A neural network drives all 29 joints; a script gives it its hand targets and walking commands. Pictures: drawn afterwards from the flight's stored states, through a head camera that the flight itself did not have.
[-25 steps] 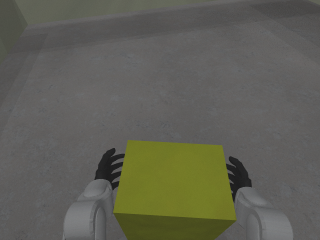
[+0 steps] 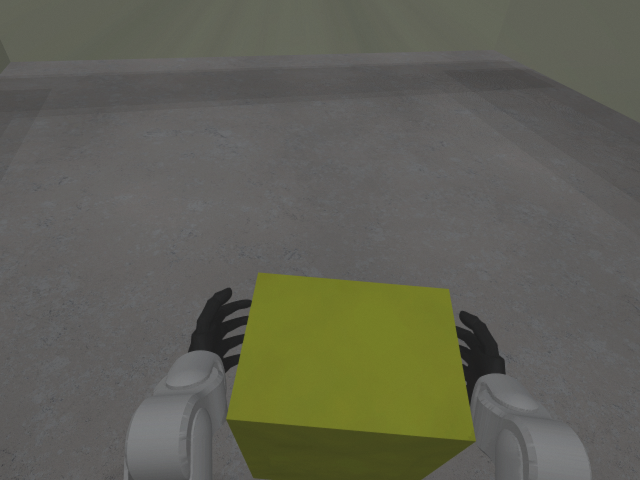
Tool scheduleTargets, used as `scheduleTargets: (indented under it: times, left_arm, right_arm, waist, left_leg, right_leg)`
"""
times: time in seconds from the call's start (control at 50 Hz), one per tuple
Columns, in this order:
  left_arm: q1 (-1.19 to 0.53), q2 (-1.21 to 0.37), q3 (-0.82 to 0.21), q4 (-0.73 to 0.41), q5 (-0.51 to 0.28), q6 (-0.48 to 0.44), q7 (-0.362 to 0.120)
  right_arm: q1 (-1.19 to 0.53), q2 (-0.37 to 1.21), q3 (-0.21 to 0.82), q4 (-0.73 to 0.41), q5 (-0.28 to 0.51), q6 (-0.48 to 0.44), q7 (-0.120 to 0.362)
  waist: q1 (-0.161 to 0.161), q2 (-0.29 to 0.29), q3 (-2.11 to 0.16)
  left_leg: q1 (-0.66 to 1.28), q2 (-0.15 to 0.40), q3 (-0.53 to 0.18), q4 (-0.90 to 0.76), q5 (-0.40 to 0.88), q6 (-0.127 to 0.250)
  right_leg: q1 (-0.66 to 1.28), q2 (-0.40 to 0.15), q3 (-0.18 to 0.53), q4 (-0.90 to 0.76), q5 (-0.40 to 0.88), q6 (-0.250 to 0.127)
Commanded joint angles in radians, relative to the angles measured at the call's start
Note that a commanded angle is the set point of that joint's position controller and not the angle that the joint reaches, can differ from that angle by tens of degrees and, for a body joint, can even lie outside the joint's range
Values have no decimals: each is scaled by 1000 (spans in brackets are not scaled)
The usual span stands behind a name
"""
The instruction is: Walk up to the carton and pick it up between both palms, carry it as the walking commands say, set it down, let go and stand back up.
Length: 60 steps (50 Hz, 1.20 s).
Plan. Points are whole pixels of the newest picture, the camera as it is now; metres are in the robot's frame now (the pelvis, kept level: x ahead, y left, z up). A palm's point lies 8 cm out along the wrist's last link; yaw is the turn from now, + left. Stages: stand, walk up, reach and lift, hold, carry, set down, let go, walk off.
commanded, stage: carry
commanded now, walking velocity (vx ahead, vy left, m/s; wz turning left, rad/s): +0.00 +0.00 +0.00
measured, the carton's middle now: (339, 394) +0.23 +0.01 +0.03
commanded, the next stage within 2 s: none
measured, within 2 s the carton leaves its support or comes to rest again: neither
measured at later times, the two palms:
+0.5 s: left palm (229, 426) +0.17 +0.12 +0.08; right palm (523, 468) +0.15 -0.17 +0.07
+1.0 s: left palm (241, 396) +0.21 +0.12 +0.05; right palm (503, 437) +0.19 -0.17 +0.04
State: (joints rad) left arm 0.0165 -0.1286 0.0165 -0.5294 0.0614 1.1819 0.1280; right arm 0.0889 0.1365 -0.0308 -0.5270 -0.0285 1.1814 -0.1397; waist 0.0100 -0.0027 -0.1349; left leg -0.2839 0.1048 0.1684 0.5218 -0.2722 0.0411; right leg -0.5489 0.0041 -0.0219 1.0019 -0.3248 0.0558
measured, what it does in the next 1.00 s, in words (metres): steps on the spot: right foot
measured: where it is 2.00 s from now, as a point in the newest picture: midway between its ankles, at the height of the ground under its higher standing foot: outside the picture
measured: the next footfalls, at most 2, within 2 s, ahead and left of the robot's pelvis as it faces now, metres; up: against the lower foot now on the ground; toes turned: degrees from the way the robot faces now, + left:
right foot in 0.12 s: -0.01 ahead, -0.14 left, +0.00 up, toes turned +1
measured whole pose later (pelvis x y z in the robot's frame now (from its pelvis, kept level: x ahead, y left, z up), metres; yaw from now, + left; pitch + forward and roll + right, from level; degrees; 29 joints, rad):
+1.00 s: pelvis -0.06 -0.02 -0.01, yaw -2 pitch +4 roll -1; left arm -0.09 -0.13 0.10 -0.13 0.09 0.90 0.10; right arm -0.05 0.13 -0.08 -0.11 -0.08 0.92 -0.10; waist 0.00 0.00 -0.15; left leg -0.42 0.08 0.19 0.52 -0.17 0.03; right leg -0.35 -0.04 -0.08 0.52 -0.24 0.01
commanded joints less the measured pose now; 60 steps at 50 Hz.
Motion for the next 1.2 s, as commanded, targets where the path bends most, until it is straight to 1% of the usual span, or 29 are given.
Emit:
scheduleTargets:
  times: [0.0, 0.02, 0.04, 0.06, 0.08, 0.1, 0.14, 0.16, 0.2, 0.22, 0.24, 0.26, 0.3, 0.32, 0.34, 0.4, 0.42, 0.5, 0.58, 0.6, 0.66, 0.68, 0.76, 0.78, 0.8, 0.86, 0.9, 0.94, 1.18]
  left_arm:
    - [-322, -717, -608, -63, -253, 10, -68]
    - [-307, -713, -608, -55, -251, 16, -65]
    - [-297, -710, -603, -45, -247, 20, -65]
    - [-298, -713, -601, -32, -247, 23, -67]
    - [-296, -707, -585, -19, -245, 25, -66]
    - [-306, -706, -572, -15, -245, 25, -66]
    - [-314, -707, -552, -18, -244, 19, -64]
    - [-300, -734, -540, 11, -236, 10, -64]
    - [-339, -745, -530, -23, -236, 2, -69]
    - [-351, -743, -527, -26, -232, 2, -69]
    - [-351, -738, -520, -16, -226, 4, -68]
    - [-348, -722, -506, 1, -217, 5, -66]
    - [-340, -638, -427, 140, -161, -13, -67]
    - [-353, -638, -431, 140, -165, -26, -70]
    - [-385, -680, -474, 75, -196, -35, -72]
    - [-408, -723, -486, 85, -211, -58, -83]
    - [-404, -703, -459, 145, -191, -69, -86]
    - [-424, -743, -490, 124, -215, -98, -98]
    - [-418, -722, -457, 195, -186, -141, -106]
    - [-433, -758, -490, 139, -210, -149, -109]
    - [-426, -748, -472, 178, -194, -167, -112]
    - [-410, -732, -451, 217, -178, -176, -113]
    - [-424, -739, -459, 208, -181, -207, -117]
    - [-422, -726, -444, 237, -169, -214, -118]
    - [-415, -709, -426, 270, -156, -225, -119]
    - [-426, -721, -433, 257, -163, -253, -123]
    - [-418, -690, -398, 321, -138, -274, -128]
    - [-420, -689, -396, 329, -136, -294, -132]
    - [-416, -673, -385, 371, -117, -367, -152]
  right_arm:
    - [-345, 671, 532, -65, 218, -19, 101]
    - [-346, 664, 533, -66, 216, -16, 97]
    - [-371, 662, 539, -69, 220, -12, 96]
    - [-397, 655, 538, -68, 222, -10, 94]
    - [-412, 642, 533, -67, 222, -8, 91]
    - [-429, 638, 537, -74, 225, -7, 88]
    - [-451, 660, 550, -93, 232, -2, 82]
    - [-484, 686, 577, -97, 249, -2, 90]
    - [-551, 721, 596, -118, 275, -2, 95]
    - [-564, 725, 598, -118, 275, -2, 93]
    - [-565, 721, 593, -108, 273, 0, 92]
    - [-562, 707, 580, -87, 263, 1, 90]
    - [-529, 631, 488, 75, 198, -17, 90]
    - [-519, 636, 482, 94, 193, -30, 91]
    - [-536, 681, 513, 42, 216, -40, 93]
    - [-546, 722, 510, 58, 215, -68, 100]
    - [-541, 700, 477, 116, 192, -81, 103]
    - [-547, 733, 493, 92, 194, -116, 108]
    - [-545, 707, 461, 154, 163, -159, 117]
    - [-561, 742, 495, 96, 186, -168, 119]
    - [-561, 727, 485, 123, 173, -187, 123]
    - [-555, 712, 471, 156, 162, -196, 124]
    - [-559, 718, 474, 158, 162, -228, 130]
    - [-558, 703, 458, 185, 151, -236, 131]
    - [-551, 687, 440, 219, 138, -247, 133]
    - [-568, 704, 453, 204, 144, -275, 136]
    - [-558, 675, 418, 270, 118, -296, 139]
    - [-566, 674, 418, 269, 117, -317, 142]
    - [-561, 667, 419, 312, 108, -385, 157]
  waist:
    - [-24, 237, -91]
    - [-24, 245, -118]
    - [-15, 224, -129]
    - [-6, 208, -143]
    - [-9, 193, -185]
    - [-14, 144, -218]
    - [-28, -47, -237]
    - [-22, -126, -209]
    - [-24, -78, -139]
    - [-23, -73, -113]
    - [-23, -63, -91]
    - [-24, -61, -89]
    - [-26, -50, -86]
    - [-26, -44, -87]
    - [-26, -35, -79]
    - [-21, -11, -86]
    - [-20, 2, -90]
    - [-16, 17, -117]
    - [-13, 28, -151]
    - [-13, 25, -154]
    - [-13, 27, -157]
    - [-12, 31, -165]
    - [-12, 43, -175]
    - [-12, 52, -179]
    - [-12, 51, -180]
    - [-12, 32, -190]
    - [-12, 30, -198]
    - [-12, 23, -202]
    - [-14, 6, -211]
  left_leg:
    - [60, 169, -175, -170, 72, 37]
    - [94, 183, -194, -150, 164, 53]
    - [115, 179, -197, -118, 243, 51]
    - [120, 174, -190, -90, 321, 33]
    - [82, 165, -181, -62, 375, 7]
    - [48, 146, -167, -36, 392, -26]
    - [-70, 76, -100, 13, 274, -68]
    - [-31, 69, -77, -11, 166, -76]
    - [-7, 60, -78, -38, 73, -67]
    - [-19, 58, -84, -54, 25, -60]
    - [-29, 53, -86, -70, -26, -55]
    - [-36, 51, -88, -80, -55, -53]
    - [-37, 47, -88, -91, -78, -56]
    - [-35, 46, -89, -98, -79, -60]
    - [-42, 47, -92, -110, -88, -63]
    - [-40, 47, -99, -123, -128, -66]
    - [-40, 48, -102, -126, -136, -66]
    - [-51, 56, -118, -144, -158, -67]
    - [-50, 68, -133, -161, -157, -67]
    - [-56, 71, -135, -165, -162, -68]
    - [-68, 77, -137, -174, -166, -64]
    - [-64, 78, -136, -174, -149, -63]
    - [-55, 83, -131, -165, -88, -59]
    - [-52, 85, -131, -166, -77, -58]
    - [-49, 85, -128, -161, -57, -57]
    - [-33, 87, -120, -142, 6, -53]
    - [-18, 84, -113, -125, 45, -50]
    - [-1, 82, -104, -109, 92, -49]
    - [43, 77, -89, -53, 200, -45]
  right_leg:
    - [63, 6, -77, -243, -101, -1]
    - [93, 9, -95, -341, -127, -8]
    - [139, 20, -109, -475, -98, -17]
    - [205, 15, -106, -630, 12, -23]
    - [310, -34, -66, -660, 81, -31]
    - [378, -103, -11, -670, 127, -34]
    - [446, -218, 66, -515, 560, -63]
    - [361, -205, 65, -528, 462, -80]
    - [218, -172, 58, -610, 131, -79]
    - [181, -159, 59, -634, -16, -78]
    - [150, -154, 67, -652, -108, -72]
    - [138, -154, 71, -662, -144, -69]
    - [124, -156, 81, -670, -168, -72]
    - [121, -155, 83, -669, -166, -75]
    - [119, -149, 78, -663, -160, -75]
    - [106, -134, 74, -655, -179, -76]
    - [107, -130, 71, -649, -174, -75]
    - [125, -116, 54, -623, -147, -75]
    - [156, -106, 40, -592, -101, -80]
    - [163, -102, 35, -586, -93, -79]
    - [178, -100, 28, -579, -80, -81]
    - [189, -102, 27, -576, -60, -80]
    - [210, -104, 20, -562, 10, -82]
    - [216, -104, 17, -556, 26, -82]
    - [220, -106, 16, -554, 41, -83]
    - [235, -112, 16, -554, 86, -83]
    - [239, -116, 20, -558, 104, -84]
    - [244, -121, 21, -556, 135, -83]
    - [283, -134, 22, -547, 231, -77]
